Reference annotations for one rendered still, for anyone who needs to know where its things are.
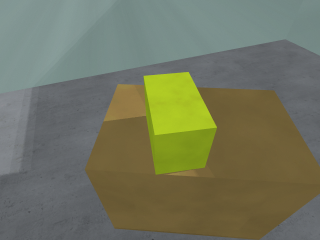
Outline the carton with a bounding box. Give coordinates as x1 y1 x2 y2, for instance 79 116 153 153
143 72 217 175

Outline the pedestal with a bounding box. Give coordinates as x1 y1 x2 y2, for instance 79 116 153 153
84 84 320 240

